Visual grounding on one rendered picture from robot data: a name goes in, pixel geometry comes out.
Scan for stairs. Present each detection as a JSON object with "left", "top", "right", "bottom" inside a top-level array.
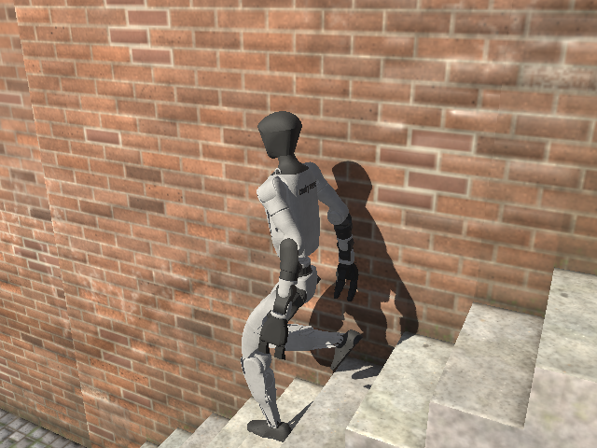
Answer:
[{"left": 140, "top": 267, "right": 597, "bottom": 448}]

